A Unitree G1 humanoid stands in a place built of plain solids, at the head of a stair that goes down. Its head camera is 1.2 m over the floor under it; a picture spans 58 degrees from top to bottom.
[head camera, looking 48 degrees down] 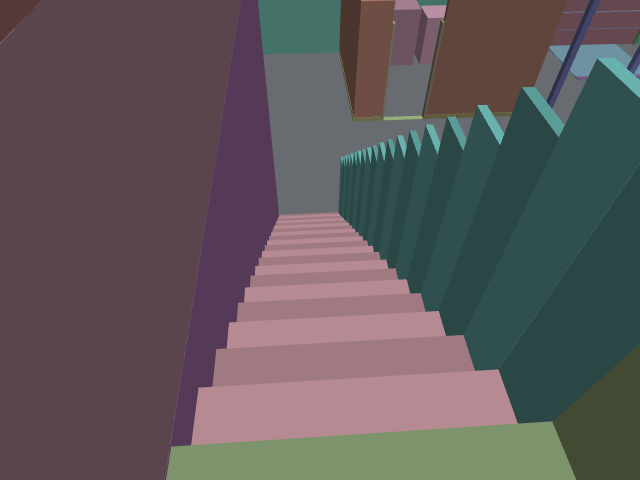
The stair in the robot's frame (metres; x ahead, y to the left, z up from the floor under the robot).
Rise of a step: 0.20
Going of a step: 0.25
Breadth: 1.02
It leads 4 degrees to the left of straight ahead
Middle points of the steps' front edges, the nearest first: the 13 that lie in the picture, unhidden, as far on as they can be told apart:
0.39 -0.12 0.00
0.63 -0.10 -0.20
0.88 -0.09 -0.40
1.13 -0.07 -0.61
1.38 -0.06 -0.81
1.62 -0.04 -1.01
1.87 -0.03 -1.21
2.12 -0.01 -1.41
2.37 0.01 -1.62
2.61 0.02 -1.82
2.86 0.04 -2.02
3.11 0.05 -2.22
3.36 0.07 -2.42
